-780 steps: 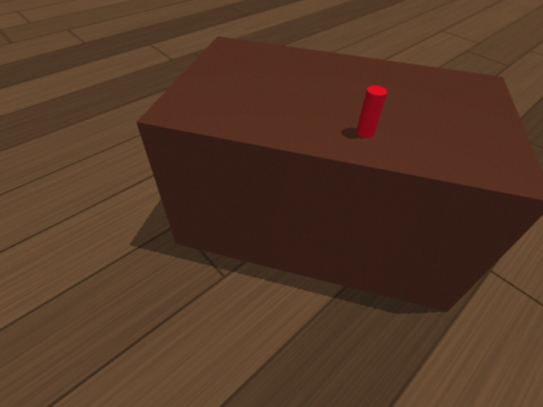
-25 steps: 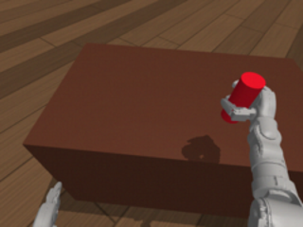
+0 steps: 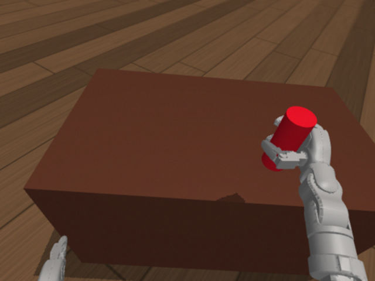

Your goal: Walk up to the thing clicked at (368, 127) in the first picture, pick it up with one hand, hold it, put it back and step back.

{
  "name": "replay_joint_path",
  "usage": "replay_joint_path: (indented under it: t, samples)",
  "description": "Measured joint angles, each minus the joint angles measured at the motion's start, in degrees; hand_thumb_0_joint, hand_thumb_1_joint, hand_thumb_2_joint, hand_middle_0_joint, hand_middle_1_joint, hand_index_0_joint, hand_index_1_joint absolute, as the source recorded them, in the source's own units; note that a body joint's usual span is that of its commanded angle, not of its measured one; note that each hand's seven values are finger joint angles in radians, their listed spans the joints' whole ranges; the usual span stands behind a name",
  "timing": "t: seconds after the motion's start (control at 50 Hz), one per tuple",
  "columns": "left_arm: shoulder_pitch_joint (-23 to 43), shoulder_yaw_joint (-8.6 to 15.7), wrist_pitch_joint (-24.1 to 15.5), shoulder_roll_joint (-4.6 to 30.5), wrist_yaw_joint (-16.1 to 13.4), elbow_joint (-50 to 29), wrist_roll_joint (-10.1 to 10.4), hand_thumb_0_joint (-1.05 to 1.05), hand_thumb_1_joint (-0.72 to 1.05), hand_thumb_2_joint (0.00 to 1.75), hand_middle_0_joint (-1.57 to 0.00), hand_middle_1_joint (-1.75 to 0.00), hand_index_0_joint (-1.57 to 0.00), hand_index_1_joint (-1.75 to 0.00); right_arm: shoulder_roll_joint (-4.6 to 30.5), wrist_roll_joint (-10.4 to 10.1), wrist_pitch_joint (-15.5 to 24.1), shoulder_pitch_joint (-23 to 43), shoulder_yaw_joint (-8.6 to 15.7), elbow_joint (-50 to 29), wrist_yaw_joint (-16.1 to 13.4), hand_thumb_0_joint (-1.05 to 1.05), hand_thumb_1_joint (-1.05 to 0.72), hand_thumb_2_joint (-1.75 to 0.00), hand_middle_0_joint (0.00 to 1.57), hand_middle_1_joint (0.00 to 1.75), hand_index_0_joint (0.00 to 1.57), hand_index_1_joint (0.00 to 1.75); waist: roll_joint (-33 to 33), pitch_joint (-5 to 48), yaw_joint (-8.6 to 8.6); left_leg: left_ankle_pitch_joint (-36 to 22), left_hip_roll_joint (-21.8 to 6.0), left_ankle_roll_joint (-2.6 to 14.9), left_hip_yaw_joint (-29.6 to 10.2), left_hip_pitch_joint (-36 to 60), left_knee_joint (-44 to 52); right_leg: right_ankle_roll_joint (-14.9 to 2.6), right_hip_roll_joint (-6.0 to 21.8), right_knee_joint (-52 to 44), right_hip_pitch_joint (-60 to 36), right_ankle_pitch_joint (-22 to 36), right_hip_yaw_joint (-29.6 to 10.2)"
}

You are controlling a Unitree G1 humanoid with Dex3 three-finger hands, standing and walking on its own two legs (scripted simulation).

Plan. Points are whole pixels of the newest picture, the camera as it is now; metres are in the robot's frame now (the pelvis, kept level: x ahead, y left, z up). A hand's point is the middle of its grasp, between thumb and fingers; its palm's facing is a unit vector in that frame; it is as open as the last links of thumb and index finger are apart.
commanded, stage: lift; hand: right
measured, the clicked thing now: (285, 141) +0.37 -0.18 +0.16
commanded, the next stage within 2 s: hold in 0.28 s
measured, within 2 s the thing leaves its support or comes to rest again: neither
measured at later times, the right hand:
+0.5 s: hand (292, 138) +0.36 -0.18 +0.18, palm faces +0.16 +0.99 +0.00, open 8.1 cm
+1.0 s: hand (287, 136) +0.36 -0.17 +0.19, palm faces +0.14 +0.99 +0.00, open 8.1 cm
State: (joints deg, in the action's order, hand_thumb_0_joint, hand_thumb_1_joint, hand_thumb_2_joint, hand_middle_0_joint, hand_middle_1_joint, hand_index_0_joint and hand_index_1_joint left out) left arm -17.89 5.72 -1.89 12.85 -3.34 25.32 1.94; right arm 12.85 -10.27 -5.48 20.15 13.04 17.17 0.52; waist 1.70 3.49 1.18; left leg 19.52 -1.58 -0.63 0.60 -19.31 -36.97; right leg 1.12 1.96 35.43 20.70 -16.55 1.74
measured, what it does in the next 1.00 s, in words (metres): stands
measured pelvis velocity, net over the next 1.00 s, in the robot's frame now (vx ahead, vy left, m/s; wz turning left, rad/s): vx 0.02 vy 0.00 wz -0.02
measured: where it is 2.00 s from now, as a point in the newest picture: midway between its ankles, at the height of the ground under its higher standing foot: outside the picture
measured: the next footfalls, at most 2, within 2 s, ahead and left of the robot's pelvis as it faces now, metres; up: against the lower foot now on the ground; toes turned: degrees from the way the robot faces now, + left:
none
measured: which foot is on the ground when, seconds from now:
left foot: down 0.00-1.00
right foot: down 0.00-1.00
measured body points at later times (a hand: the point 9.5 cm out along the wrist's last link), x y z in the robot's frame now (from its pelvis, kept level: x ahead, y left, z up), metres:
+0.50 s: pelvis +0.01 +0.00 +0.01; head -0.01 +0.02 +0.46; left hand +0.17 +0.26 -0.07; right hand +0.34 -0.23 +0.18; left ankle +0.00 +0.12 -0.73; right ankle +0.02 -0.13 -0.73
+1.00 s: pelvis +0.02 +0.00 +0.01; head +0.00 +0.03 +0.46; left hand +0.19 +0.26 -0.07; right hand +0.34 -0.22 +0.19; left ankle +0.00 +0.12 -0.73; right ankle +0.02 -0.13 -0.72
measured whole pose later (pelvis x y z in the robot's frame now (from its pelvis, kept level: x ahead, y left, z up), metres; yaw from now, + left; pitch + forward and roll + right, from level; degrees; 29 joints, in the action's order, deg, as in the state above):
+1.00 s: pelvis +0.02 +0.00 +0.01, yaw -1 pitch -1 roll -1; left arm -13.2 6.5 -5.9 12.6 -2.8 35.0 1.6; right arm 11.1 -11.2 -18.7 13.7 12.7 -0.5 1.2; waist 2.9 1.8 0.1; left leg 17.5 -1.7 -0.4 1.9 -9.8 -28.6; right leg 1.4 1.6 27.2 11.6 -14.2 0.8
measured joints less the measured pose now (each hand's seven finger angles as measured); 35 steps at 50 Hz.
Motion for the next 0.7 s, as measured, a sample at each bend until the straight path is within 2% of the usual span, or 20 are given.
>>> replay_joint_path:
  t: [0.14, 0.34, 0.52, 0.7]
  samples:
    - [0.39, -0.17, -1.05, 0.23, -0.97, 1.16, 0.13, -0.01, -0.53, 0.05, -0.04, -0.05, -0.04, -0.04, -0.47, -0.36, -1.77, -1.26, -0.43, -4.67, -0.62, -0.02, 0.23, -1.11, 0.83, 1.17, 0.88, 1.18, -0.08, -0.64, -0.43, -0.53, -0.03, 0.00, 0.20, 2.37, 1.69, 0.02, -0.07, -1.67, -2.29, 0.59, -0.14]
    - [1.80, -0.14, -1.47, -0.74, 0.10, 4.27, -0.08, -0.01, -0.53, 0.05, -0.04, -0.05, -0.04, -0.05, -1.03, -0.29, -6.16, -3.80, -0.34, -8.49, -0.17, -0.02, 0.23, -1.11, 0.83, 1.17, 0.87, 1.19, 0.62, -0.62, -0.59, -1.34, -0.04, -0.09, 0.41, 4.91, 4.28, -0.04, -0.14, -3.79, -4.55, 1.19, -0.26]
    - [2.47, 0.68, -2.43, -0.25, -0.47, 6.43, -0.16, -0.01, -0.53, 0.05, -0.05, -0.05, -0.05, -0.05, -1.03, -0.31, -7.58, -4.48, -0.31, -12.69, -0.69, -0.02, 0.23, -1.11, 0.83, 1.17, 0.87, 1.19, 0.25, -1.30, -1.06, -1.68, -0.24, -0.21, 0.50, 6.79, 5.79, -0.15, -0.37, -5.25, -6.36, 1.53, -0.29]
    - [3.36, 0.59, -3.08, -0.80, 0.61, 7.71, -0.25, -0.01, -0.52, 0.05, -0.05, -0.06, -0.05, -0.05, -1.31, -0.73, -10.66, -5.98, -0.35, -15.58, 0.32, -0.02, 0.23, -1.11, 0.83, 1.17, 0.87, 1.19, 0.93, -1.05, -1.01, -2.16, -0.13, -0.18, 0.58, 8.17, 7.60, -0.07, -0.30, -6.70, -7.58, 1.81, -0.31]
